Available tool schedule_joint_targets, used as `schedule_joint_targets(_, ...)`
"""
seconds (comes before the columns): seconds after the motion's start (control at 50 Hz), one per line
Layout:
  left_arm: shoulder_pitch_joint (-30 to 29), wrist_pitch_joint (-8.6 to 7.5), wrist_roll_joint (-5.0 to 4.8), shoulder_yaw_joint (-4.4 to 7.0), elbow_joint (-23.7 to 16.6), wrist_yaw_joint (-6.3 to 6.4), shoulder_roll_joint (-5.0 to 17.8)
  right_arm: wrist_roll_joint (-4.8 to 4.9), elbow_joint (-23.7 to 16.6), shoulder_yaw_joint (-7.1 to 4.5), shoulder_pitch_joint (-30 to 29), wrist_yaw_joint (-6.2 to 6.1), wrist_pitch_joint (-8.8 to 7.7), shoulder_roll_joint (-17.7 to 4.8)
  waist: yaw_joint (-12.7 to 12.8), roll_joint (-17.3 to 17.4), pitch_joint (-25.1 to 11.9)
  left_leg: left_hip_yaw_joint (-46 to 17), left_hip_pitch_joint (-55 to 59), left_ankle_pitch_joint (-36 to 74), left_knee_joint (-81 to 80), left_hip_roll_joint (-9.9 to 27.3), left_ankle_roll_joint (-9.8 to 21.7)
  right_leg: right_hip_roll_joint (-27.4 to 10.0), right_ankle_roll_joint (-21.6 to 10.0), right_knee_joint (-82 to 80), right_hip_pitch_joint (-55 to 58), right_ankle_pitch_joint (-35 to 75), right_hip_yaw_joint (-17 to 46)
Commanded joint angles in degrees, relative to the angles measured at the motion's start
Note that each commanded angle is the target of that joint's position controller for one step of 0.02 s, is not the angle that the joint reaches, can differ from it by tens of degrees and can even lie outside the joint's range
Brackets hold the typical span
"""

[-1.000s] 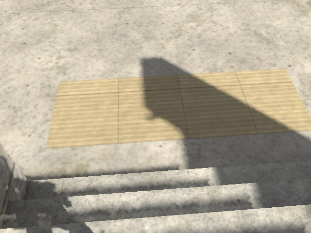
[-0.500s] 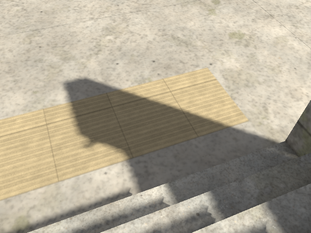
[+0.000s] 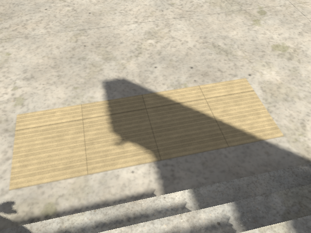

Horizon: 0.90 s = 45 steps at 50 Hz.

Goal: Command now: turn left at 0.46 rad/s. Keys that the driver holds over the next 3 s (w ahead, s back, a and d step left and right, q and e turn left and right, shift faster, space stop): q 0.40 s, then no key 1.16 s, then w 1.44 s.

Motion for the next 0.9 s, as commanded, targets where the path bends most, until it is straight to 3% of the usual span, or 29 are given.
schedule_joint_targets(0.02, -1.87, -0.17, -0.45, 2.80, -3.71, 0.08, 9.09, -0.60, -4.12, -0.32, 2.55, 0.08, -0.62, -1.72, -1.55, -8.19, -4.78, 0.63, 3.68, 10.54, -14.88, -0.22, 1.72, -11.60, -6.46, -1.30, 4.49, 19.55, 8.90)
schedule_joint_targets(0.04, -1.18, -0.14, -0.30, 3.03, -4.04, -0.23, 8.55, -1.62, -4.44, -0.77, 3.27, -0.36, -0.92, -4.28, -1.26, -2.15, -3.93, -9.77, 8.99, 13.87, -20.63, 4.99, 3.60, -7.88, -2.67, 6.72, -3.32, 7.04, 5.56)
schedule_joint_targets(0.06, -3.33, -0.10, -0.28, 1.92, -7.55, -0.36, 5.21, -0.67, -4.97, -3.33, 3.07, -0.35, -1.13, -13.32, -1.12, 13.05, -0.56, -27.80, 11.65, 35.04, -21.34, 17.18, 9.29, 2.40, 2.48, 14.56, -17.54, -12.45, -1.52)
schedule_joint_targets(0.08, -5.24, 0.27, 0.78, 2.10, -7.70, 0.06, 7.29, -0.80, -3.98, -4.28, 8.43, -0.71, -1.01, -14.57, -4.92, 11.24, -1.10, -33.50, 14.12, 41.92, -22.21, 21.71, 15.17, 2.42, 3.09, 23.81, -23.31, -20.93, 4.47)
schedule_joint_targets(0.1, -4.64, 0.16, 0.32, 2.50, -7.07, 0.05, 8.28, -0.88, -3.88, -3.73, 8.09, -1.40, -0.88, -12.45, -3.78, 6.45, -1.30, -30.41, 14.27, 39.67, -21.88, 20.57, 17.39, 1.43, 3.57, 30.27, -24.19, -18.54, 7.14)
schedule_joint_targets(0.12, -4.22, -0.10, -0.24, 2.76, -6.44, -0.17, 9.04, -0.92, -4.40, -3.06, 4.46, -1.84, -0.54, -10.03, -1.78, 3.40, -0.33, -26.43, 11.90, 35.94, -22.02, 17.30, 16.15, 0.44, 3.90, 32.03, -23.69, -13.71, 8.17)
schedule_joint_targets(0.14, -3.25, 0.01, -0.52, 3.13, -6.16, 0.06, 9.82, -0.79, -4.93, -2.55, 1.02, -1.97, -0.64, -8.74, 0.21, 4.52, -0.06, -23.56, 10.22, 33.77, -22.18, 14.55, 14.37, -0.20, 3.94, 31.79, -22.70, -9.91, 8.52)
schedule_joint_targets(0.18, -1.70, 0.65, 0.39, 3.27, -4.94, 0.07, 10.01, -0.57, -5.49, -2.17, -0.89, -1.61, -0.90, -7.61, 0.71, 4.44, -2.05, -20.29, 8.67, 35.29, -21.75, 11.17, 13.03, 0.90, 4.48, 32.16, -19.37, -6.35, 7.20)
schedule_joint_targets(0.28, -3.02, 1.52, 0.29, 2.33, -5.38, -0.51, 8.24, -0.45, -4.78, -3.07, 1.17, -1.29, -0.96, -9.49, -1.04, 5.04, -2.20, -22.82, 8.52, 24.28, -21.35, 9.26, 12.15, 1.77, 4.48, 22.39, -17.33, -4.03, 7.25)
schedule_joint_targets(0.3, -4.95, 1.19, 0.66, 1.82, -6.14, -0.95, 7.73, -0.52, -5.07, -3.33, 1.55, -1.20, -0.51, -10.30, -2.34, 5.36, -2.38, -24.66, 8.60, 21.66, -21.69, 8.90, 11.96, 2.38, 4.08, 21.48, -17.02, -4.34, 6.66)
schedule_joint_targets(0.38, -4.79, -0.07, 0.11, 1.57, -6.89, -1.19, 8.67, -1.06, -5.62, -3.81, 0.74, -0.45, 0.11, -11.47, -2.94, 6.59, -2.51, -29.45, 7.49, 20.90, -21.17, 9.25, 12.32, 3.29, 2.95, 14.77, -13.13, -6.56, 7.56)
schedule_joint_targets(0.44, -0.99, -1.08, -0.56, 1.24, -6.42, -1.01, 8.88, -1.00, -5.90, -3.64, -2.04, -0.22, 0.01, -11.08, -1.66, 8.01, -4.30, -30.71, 6.60, 25.10, -20.02, 8.48, 10.50, 3.59, 1.14, 7.30, -5.95, -6.45, 7.32)
schedule_joint_targets(0.48, 3.38, -1.66, -0.12, 0.69, -5.58, -0.74, 7.26, -0.23, -5.54, -3.07, -4.11, -0.73, -0.03, -10.09, 1.11, 7.00, -4.69, -30.21, 1.73, 20.82, -18.25, 6.41, 6.90, 3.10, -0.85, -4.98, 4.50, 0.51, 6.51)
schedule_joint_targets(0.5, 3.89, -1.96, 0.45, 0.52, -5.67, -0.09, 7.60, 0.09, -4.93, -2.45, -3.07, -1.04, -0.39, -8.07, 1.00, 4.14, -4.44, -28.15, -3.00, 11.78, -15.55, 4.22, 3.87, -1.18, -1.81, -11.03, 10.03, 1.65, 10.27)
schedule_joint_targets(0.52, 3.20, -2.18, 1.48, 0.44, -7.26, 0.20, 10.63, 0.22, -4.68, -1.39, 0.77, -1.24, -0.66, -3.95, -0.91, -8.38, -5.71, -20.08, -8.41, -1.82, -3.42, -2.18, 0.53, -14.38, -4.64, -16.08, 14.90, 0.56, 25.14)
schedule_joint_targets(0.54, 0.59, -1.93, 1.54, 1.08, -7.38, -0.10, 13.96, -0.73, -5.00, -2.26, -1.08, -1.38, -0.46, -7.02, -0.04, -13.24, -1.93, -13.74, -12.14, -7.12, 1.86, -7.92, -0.58, -18.62, -10.34, -17.36, 7.18, 7.37, 32.89)
schedule_joint_targets(0.56, 0.32, -2.17, 0.97, 0.57, -7.21, -0.51, 11.71, -1.32, -3.66, -2.92, -0.98, -1.49, -0.51, -9.23, -0.59, -8.76, -1.99, -14.86, -9.77, -4.95, 6.52, -5.10, -1.50, -17.75, -11.47, -17.21, 5.32, 5.93, 31.82)
schedule_joint_targets(0.6, -3.11, -2.66, 0.93, -0.62, -7.71, -1.13, 8.06, -0.30, -0.86, -2.89, 0.16, -1.37, -0.22, -8.52, -2.40, -6.61, -0.99, -13.71, -6.70, 1.35, 10.85, -4.69, -3.10, -11.40, -9.57, -16.81, 2.45, 5.94, 22.70)
schedule_joint_targets(0.64, -3.20, -3.08, 0.68, -0.79, -7.57, -0.99, 7.51, -0.58, 0.74, -2.65, 1.58, -1.32, 0.10, -7.73, -2.43, -8.60, -2.13, -12.03, -4.59, 2.89, 11.71, -4.44, -4.26, -9.09, -9.28, -15.39, 2.91, 13.33, 17.92)
schedule_joint_targets(0.68, -1.45, -2.95, 0.36, -0.96, -6.74, -1.15, 6.73, -0.34, 1.29, -1.79, 0.31, -1.37, 0.36, -6.03, -1.51, -8.38, -2.36, -10.32, -3.27, 2.69, 6.47, -3.23, -4.76, -8.14, -8.86, -14.45, 4.50, 12.91, 16.15)
schedule_joint_targets(0.74, 1.56, -2.20, 0.32, -0.44, -5.44, -1.42, 7.52, -0.16, 1.72, -0.55, -2.54, -1.40, 0.63, -4.17, 0.91, -10.21, -1.48, -6.32, -0.26, 1.29, -5.25, -1.70, -3.64, -7.42, -9.23, -13.06, 5.80, 7.41, 16.74)
schedule_joint_targets(0.78, 2.25, -1.68, 0.09, 0.00, -4.87, -1.54, 8.27, -0.21, 2.82, -0.20, -1.47, -1.64, 0.45, -3.81, 0.57, -10.25, -1.42, -4.21, 2.71, 5.28, -13.58, -1.44, -2.46, -7.31, -9.00, -11.64, 6.01, 7.64, 17.99)
schedule_joint_targets(0.8, 2.17, -1.53, -0.19, 0.16, -4.63, -1.47, 8.52, -0.38, 3.64, 0.12, -0.25, -1.82, 0.11, -3.28, -0.25, -8.99, -1.64, -4.14, 6.15, 11.70, -19.72, -0.95, -1.79, -6.98, -7.84, -10.91, 4.94, 8.45, 17.96)
schedule_joint_targets(0.84, 2.60, -2.11, -0.48, -0.04, -4.60, -1.25, 7.68, -1.60, 3.65, 0.28, -0.39, -2.24, -1.06, -5.26, 0.07, -5.60, -3.66, -11.35, 12.49, 17.75, -20.87, 4.56, -0.48, -6.29, -4.61, -9.91, 1.58, 7.76, 17.98)
schedule_joint_targets(0.86, 2.05, -2.33, -0.72, -0.35, -5.27, -1.67, 6.08, -0.80, 4.25, -0.45, -3.56, -2.14, -1.51, -7.78, 2.45, 2.94, -0.87, -12.35, 5.79, 19.27, -18.33, 4.62, 0.56, -2.01, -3.48, -10.68, 3.02, 4.61, 12.96)
schedule_joint_targets(0.9, 1.47, -2.31, -0.22, -0.24, -4.01, -1.81, 6.61, -0.84, 4.35, 0.60, -3.79, -1.42, -2.34, -4.47, 1.03, 2.60, -1.22, -13.06, 2.66, 14.73, -20.51, 4.90, 0.79, -1.69, -3.02, -8.43, 6.51, 3.93, 11.15)
Next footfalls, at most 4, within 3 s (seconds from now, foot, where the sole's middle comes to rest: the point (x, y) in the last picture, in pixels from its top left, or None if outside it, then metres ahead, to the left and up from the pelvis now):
0.04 left None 0.01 0.08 -0.77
0.50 right None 0.05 -0.11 -0.77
0.82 left None -0.07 0.07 -0.77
2.10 right None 0.17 -0.03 -0.77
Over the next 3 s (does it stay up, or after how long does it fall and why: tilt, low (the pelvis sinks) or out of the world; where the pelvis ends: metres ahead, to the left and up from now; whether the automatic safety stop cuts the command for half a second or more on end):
stays up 0.42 0.14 -0.28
